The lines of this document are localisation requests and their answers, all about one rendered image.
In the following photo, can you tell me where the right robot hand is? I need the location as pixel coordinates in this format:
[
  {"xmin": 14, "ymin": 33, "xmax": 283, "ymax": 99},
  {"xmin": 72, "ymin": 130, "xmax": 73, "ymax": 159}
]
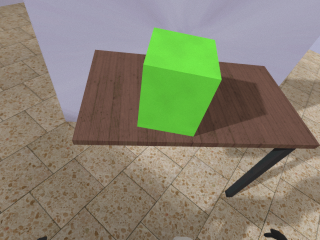
[{"xmin": 264, "ymin": 228, "xmax": 288, "ymax": 240}]

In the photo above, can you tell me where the carton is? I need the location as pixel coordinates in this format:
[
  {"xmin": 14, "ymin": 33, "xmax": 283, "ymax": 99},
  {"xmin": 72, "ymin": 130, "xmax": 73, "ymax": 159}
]
[{"xmin": 137, "ymin": 27, "xmax": 222, "ymax": 137}]

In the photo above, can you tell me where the table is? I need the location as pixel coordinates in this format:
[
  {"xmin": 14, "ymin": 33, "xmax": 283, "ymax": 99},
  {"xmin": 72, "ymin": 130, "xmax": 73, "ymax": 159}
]
[{"xmin": 72, "ymin": 50, "xmax": 320, "ymax": 197}]

